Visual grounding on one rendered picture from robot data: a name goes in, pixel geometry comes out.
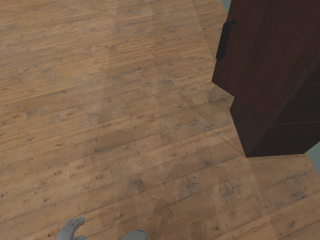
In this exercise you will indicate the handle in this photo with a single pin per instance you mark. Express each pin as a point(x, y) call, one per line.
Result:
point(223, 39)

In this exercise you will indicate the cupboard door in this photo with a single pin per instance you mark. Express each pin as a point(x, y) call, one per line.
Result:
point(268, 47)

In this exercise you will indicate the left robot hand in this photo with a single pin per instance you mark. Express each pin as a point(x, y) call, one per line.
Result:
point(67, 232)

